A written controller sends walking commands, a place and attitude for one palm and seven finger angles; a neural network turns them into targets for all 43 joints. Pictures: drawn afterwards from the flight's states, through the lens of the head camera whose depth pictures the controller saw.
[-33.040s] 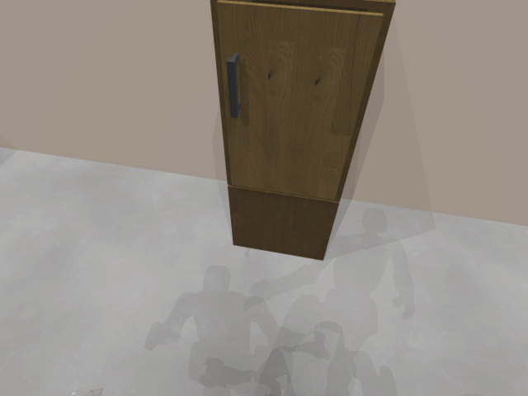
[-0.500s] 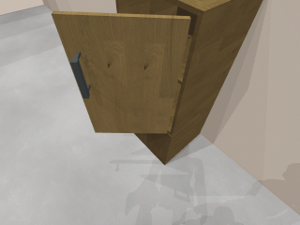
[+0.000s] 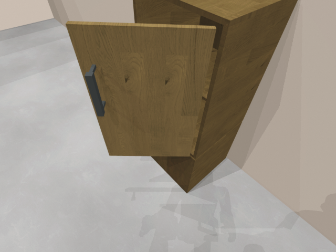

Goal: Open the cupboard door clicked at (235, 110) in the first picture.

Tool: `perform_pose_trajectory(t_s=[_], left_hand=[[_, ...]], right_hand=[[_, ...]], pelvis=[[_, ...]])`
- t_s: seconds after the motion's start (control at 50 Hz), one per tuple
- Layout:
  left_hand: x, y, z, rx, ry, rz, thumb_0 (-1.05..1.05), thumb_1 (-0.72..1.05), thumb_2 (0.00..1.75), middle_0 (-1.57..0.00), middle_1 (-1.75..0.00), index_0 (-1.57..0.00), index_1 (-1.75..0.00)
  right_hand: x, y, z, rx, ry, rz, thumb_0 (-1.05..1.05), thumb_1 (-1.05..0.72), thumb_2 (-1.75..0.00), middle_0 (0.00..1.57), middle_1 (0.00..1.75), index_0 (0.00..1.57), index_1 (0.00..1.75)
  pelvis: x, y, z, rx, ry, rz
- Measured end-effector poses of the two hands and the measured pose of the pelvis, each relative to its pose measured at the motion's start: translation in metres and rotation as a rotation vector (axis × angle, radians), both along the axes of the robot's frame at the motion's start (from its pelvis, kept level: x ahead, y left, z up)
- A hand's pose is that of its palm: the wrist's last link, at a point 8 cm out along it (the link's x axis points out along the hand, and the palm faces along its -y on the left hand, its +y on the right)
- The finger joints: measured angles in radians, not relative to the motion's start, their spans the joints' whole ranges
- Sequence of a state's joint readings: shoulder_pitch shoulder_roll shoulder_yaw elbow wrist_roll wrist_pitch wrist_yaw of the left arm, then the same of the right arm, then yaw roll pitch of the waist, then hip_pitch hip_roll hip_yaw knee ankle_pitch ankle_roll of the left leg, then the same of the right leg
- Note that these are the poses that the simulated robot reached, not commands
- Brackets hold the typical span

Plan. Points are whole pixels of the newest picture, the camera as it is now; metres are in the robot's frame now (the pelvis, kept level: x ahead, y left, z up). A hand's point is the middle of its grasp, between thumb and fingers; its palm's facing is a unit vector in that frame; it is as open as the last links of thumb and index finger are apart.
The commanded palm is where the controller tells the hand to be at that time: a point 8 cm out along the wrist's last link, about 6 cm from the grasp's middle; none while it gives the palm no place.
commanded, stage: come to a stop and stand still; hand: left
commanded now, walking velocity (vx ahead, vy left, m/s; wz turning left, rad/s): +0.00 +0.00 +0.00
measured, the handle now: (97, 91) +0.54 +0.25 +0.07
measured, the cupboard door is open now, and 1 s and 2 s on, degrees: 49 49 49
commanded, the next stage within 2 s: look again from close up in 0.32 s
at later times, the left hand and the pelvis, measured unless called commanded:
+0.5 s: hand out of the picture +0.01 +0.15 -0.15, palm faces +0.01 -0.97 -0.25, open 7.4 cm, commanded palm none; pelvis +0.01 -0.02 +0.01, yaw +0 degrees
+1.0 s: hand out of the picture +0.04 +0.12 -0.15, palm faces +0.04 -0.97 -0.25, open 7.3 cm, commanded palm none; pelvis +0.03 -0.07 +0.01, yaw +1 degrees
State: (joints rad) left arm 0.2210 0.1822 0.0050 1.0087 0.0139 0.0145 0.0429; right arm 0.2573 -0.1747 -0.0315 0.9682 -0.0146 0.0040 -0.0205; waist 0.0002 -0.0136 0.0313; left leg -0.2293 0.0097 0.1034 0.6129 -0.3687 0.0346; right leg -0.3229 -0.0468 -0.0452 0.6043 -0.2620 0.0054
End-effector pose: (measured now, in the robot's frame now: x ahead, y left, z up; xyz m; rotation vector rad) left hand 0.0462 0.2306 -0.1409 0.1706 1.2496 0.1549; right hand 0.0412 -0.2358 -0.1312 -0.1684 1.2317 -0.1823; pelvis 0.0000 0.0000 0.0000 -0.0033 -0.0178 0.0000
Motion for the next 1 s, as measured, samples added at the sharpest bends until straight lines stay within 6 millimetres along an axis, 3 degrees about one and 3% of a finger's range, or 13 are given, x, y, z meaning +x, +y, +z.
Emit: perform_pose_trajectory(t_s=[0.14,0.3,0.5,0.62,0.8,1.0], left_hand=[[-0.037,0.018,0.018,0.058,0.081,0.013,0.00,0.91,0.90,-0.20,-0.30,-0.20,-0.30],[-0.056,0.008,0.029,0.072,0.142,0.031,0.00,0.91,0.90,-0.19,-0.30,-0.19,-0.30],[-0.036,-0.032,0.026,0.033,0.140,0.022,0.00,0.91,0.90,-0.20,-0.30,-0.20,-0.30],[-0.022,-0.041,0.025,0.042,0.126,0.021,0.01,0.93,0.90,-0.20,-0.30,-0.20,-0.30],[-0.008,-0.055,0.025,0.047,0.096,0.025,0.01,0.93,0.90,-0.20,-0.30,-0.20,-0.30],[-0.008,-0.066,0.022,0.034,0.092,0.041,0.00,0.93,0.90,-0.20,-0.30,-0.20,-0.30]], right_hand=[[0.008,0.010,-0.006,0.050,-0.058,0.023,0.01,-0.93,-0.90,0.20,0.29,0.20,0.30],[-0.009,0.005,-0.014,0.086,0.028,0.042,0.01,-0.92,-0.90,0.20,0.29,0.20,0.30],[-0.039,-0.002,-0.019,0.119,0.161,0.022,0.01,-0.91,-0.90,0.20,0.29,0.20,0.30],[-0.046,-0.010,-0.019,0.129,0.202,0.007,0.01,-0.91,-0.90,0.20,0.29,0.20,0.30],[-0.040,-0.025,-0.019,0.125,0.212,0.004,0.01,-0.91,-0.90,0.20,0.29,0.20,0.30],[-0.027,-0.043,-0.014,0.098,0.194,0.014,0.00,-0.91,-0.90,0.20,0.29,0.20,0.30]], pelvis=[[0.000,0.005,0.005,0.012,-0.017,-0.010],[0.004,-0.004,0.011,0.026,-0.002,-0.007],[0.014,-0.024,0.013,0.031,0.003,0.000],[0.020,-0.038,0.013,0.031,0.003,0.003],[0.025,-0.055,0.012,0.028,0.005,0.012],[0.028,-0.066,0.013,0.021,0.007,0.021]])
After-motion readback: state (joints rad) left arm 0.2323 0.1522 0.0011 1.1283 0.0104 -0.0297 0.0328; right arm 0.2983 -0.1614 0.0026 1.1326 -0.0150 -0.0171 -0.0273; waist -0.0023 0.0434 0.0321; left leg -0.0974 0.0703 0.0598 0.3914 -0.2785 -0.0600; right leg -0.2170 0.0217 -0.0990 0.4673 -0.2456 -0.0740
